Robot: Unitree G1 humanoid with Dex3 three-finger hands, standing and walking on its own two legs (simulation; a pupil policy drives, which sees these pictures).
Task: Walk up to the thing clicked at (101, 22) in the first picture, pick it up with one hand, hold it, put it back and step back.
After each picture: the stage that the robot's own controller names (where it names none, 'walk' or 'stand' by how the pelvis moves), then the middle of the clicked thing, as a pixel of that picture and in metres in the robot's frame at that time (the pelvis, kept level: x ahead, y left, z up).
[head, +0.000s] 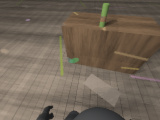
stand; (103, 16) +1.09 -0.08 +0.14
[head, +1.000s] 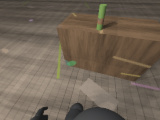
rise first; (101, 18) +0.98 -0.01 +0.16
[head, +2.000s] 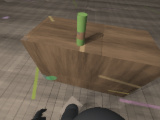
walk; (81, 31) +0.62 +0.15 +0.17
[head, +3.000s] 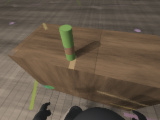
stand; (68, 45) +0.44 +0.20 +0.16
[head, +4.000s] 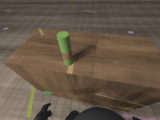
stand; (66, 50) +0.42 +0.20 +0.14
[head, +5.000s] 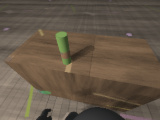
stand; (64, 50) +0.44 +0.22 +0.14
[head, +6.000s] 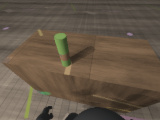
stand; (63, 52) +0.42 +0.22 +0.13
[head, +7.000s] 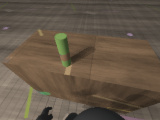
stand; (64, 52) +0.42 +0.22 +0.13
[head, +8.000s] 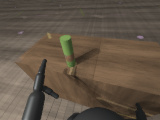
rise first; (68, 53) +0.42 +0.21 +0.14
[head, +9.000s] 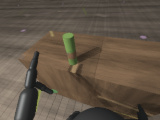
go down; (71, 50) +0.44 +0.21 +0.14
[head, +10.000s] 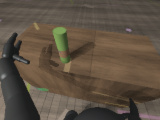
go down; (63, 48) +0.43 +0.20 +0.15
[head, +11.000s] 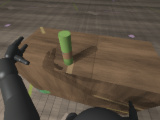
go down; (66, 50) +0.43 +0.19 +0.15
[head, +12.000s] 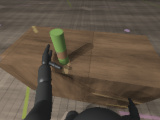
close in; (61, 49) +0.42 +0.21 +0.15
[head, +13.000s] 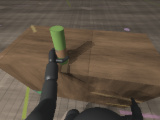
lift; (60, 47) +0.42 +0.21 +0.17
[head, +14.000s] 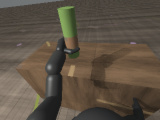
lift; (70, 36) +0.35 +0.13 +0.35
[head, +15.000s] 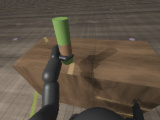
hold; (64, 43) +0.35 +0.17 +0.29
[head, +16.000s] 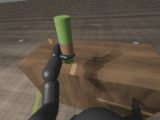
hold; (66, 42) +0.34 +0.17 +0.31
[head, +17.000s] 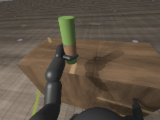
crouch; (69, 43) +0.34 +0.15 +0.30
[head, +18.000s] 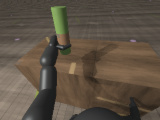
crouch; (62, 33) +0.40 +0.19 +0.33
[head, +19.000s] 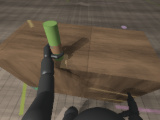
lower; (55, 43) +0.45 +0.23 +0.17
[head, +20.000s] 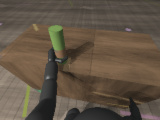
lower; (59, 47) +0.41 +0.22 +0.17
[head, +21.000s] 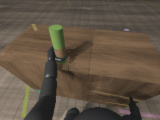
lower; (59, 46) +0.43 +0.22 +0.17
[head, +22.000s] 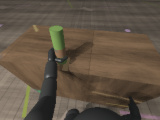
lower; (59, 47) +0.42 +0.22 +0.17
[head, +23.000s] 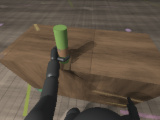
loosen; (62, 46) +0.43 +0.21 +0.17
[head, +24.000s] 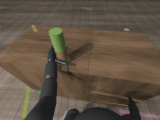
withdraw; (60, 49) +0.41 +0.21 +0.17
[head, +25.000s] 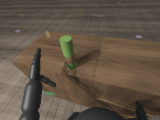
sink last; (69, 54) +0.39 +0.20 +0.15
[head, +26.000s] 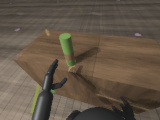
stand; (68, 51) +0.42 +0.21 +0.14
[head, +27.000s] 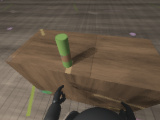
stand; (65, 53) +0.40 +0.21 +0.14
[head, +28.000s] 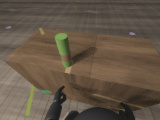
stand; (64, 52) +0.40 +0.21 +0.14
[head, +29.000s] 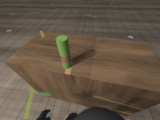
walk; (65, 54) +0.41 +0.21 +0.14
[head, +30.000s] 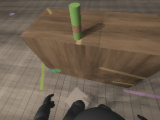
walk; (76, 24) +0.63 +0.17 +0.16
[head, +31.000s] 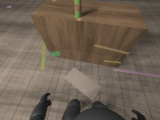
walk; (78, 4) +0.98 +0.21 +0.16
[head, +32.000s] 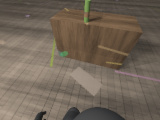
stand; (87, 12) +1.19 +0.16 +0.16
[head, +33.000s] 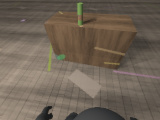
stand; (80, 14) +1.14 +0.22 +0.14
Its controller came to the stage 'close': yes
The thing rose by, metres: 0.20
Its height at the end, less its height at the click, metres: +0.00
